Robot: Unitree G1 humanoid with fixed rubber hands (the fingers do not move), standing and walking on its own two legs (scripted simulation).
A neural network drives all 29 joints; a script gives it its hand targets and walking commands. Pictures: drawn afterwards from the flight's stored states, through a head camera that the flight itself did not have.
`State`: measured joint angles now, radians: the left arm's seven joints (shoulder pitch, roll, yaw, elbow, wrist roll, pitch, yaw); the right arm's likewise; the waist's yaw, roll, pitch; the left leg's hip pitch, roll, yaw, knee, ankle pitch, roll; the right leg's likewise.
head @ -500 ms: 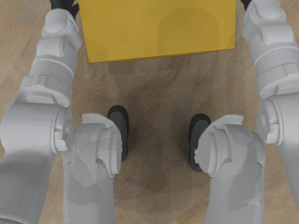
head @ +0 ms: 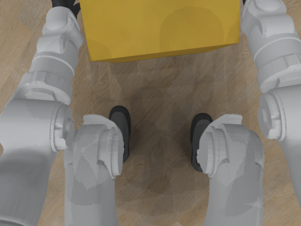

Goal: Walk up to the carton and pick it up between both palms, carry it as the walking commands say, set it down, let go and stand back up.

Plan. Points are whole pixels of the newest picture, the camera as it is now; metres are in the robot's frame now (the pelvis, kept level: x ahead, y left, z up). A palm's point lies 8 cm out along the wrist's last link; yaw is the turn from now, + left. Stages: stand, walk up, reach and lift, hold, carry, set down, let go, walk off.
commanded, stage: reach and lift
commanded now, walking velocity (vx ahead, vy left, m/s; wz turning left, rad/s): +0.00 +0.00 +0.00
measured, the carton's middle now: out of the picture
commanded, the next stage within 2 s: none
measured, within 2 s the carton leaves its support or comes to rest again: leaves its support in 0.30 s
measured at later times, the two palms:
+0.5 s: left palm (66, 1) +0.54 +0.17 -0.16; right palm out of the picture +0.55 -0.19 -0.16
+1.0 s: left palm out of the picture +0.53 +0.18 -0.09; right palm out of the picture +0.56 -0.19 -0.09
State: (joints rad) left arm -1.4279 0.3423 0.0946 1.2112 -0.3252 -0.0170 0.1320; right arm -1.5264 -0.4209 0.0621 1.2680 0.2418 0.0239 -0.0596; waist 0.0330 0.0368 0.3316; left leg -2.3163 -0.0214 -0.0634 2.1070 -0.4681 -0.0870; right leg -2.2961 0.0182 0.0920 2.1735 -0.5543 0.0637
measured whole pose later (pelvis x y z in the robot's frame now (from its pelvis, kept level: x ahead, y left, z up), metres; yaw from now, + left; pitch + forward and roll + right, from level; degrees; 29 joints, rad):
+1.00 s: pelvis +0.01 +0.00 +0.03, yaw -1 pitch +47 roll +1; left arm -1.19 0.19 0.41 0.81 -0.01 0.26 0.10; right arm -1.30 -0.31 -0.22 0.95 0.00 0.26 -0.02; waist 0.04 0.00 0.02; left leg -2.32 -0.05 -0.09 2.01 -0.50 -0.10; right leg -2.31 0.06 0.08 2.06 -0.56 0.07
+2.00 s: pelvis +0.02 +0.00 +0.13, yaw -2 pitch +50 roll +0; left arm -0.97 0.04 0.52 0.60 0.13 0.38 0.05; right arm -1.08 -0.19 -0.35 0.78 -0.14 0.38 0.05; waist 0.05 0.00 -0.23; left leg -2.09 -0.06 -0.11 1.67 -0.46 -0.10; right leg -2.07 0.08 0.09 1.71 -0.50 0.07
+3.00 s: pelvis +0.06 +0.00 +0.25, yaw -3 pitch +41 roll +0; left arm -0.70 -0.05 0.51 0.53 0.19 0.39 0.01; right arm -0.79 -0.08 -0.39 0.68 -0.22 0.37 0.08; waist 0.06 -0.01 -0.30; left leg -1.57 -0.05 -0.12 1.24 -0.39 -0.08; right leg -1.56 0.07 0.11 1.27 -0.43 0.05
